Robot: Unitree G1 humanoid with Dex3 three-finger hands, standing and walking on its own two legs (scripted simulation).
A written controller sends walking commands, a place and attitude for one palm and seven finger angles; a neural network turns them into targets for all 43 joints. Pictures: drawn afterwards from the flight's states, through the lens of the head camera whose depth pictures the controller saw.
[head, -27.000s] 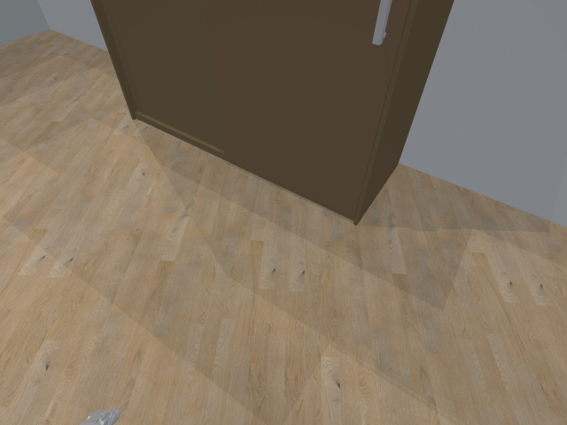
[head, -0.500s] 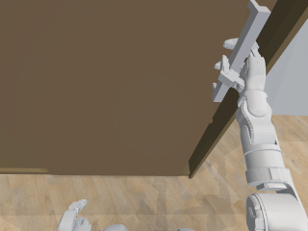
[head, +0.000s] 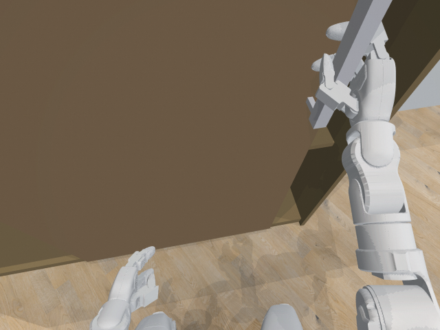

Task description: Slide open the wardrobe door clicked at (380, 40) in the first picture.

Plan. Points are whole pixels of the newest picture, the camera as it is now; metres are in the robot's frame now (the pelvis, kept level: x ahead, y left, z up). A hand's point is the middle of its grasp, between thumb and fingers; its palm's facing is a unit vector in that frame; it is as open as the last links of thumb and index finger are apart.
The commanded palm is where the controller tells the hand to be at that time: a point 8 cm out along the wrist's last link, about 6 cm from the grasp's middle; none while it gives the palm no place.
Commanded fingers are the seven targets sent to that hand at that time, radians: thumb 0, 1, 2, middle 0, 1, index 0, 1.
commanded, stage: step sideways, sliding the door along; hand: right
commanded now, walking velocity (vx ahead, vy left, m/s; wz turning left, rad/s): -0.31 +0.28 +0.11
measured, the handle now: (337, 57) +0.44 -0.21 +0.21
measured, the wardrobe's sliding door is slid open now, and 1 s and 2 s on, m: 0.15 0.56 0.69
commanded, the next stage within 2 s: stop walking and hold the door there in 1.94 s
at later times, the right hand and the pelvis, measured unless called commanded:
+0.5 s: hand (190, 105) +0.39 +0.01 +0.19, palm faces +0.15 +0.98 -0.09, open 6.4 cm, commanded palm +0.36 +0.01 +0.19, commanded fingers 0.00 -0.90 -0.90 0.45 1.40 0.45 1.40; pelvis +0.03 +0.15 +0.00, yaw -1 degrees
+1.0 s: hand (23, 133) +0.36 +0.21 +0.20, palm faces -0.14 +0.98 -0.14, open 6.9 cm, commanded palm +0.35 +0.17 +0.19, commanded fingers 0.00 -0.90 -0.90 0.45 1.40 0.45 1.40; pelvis -0.03 +0.27 +0.02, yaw +8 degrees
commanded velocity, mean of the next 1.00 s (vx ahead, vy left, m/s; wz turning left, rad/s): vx -0.12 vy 0.28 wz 0.13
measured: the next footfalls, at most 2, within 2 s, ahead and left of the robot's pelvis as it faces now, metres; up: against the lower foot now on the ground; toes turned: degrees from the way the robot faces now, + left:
right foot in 0.16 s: +0.05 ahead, -0.10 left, +0.00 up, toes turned -11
left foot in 0.50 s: +0.11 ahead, +0.31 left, +0.00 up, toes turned +3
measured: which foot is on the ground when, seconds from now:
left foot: down 0.00-0.16, up 0.18-0.48, down 0.50-0.72, up 0.74-1.00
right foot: down 0.00-0.02, up 0.04-0.14, down 0.16-0.50, up 0.52-0.70, down 0.72-1.00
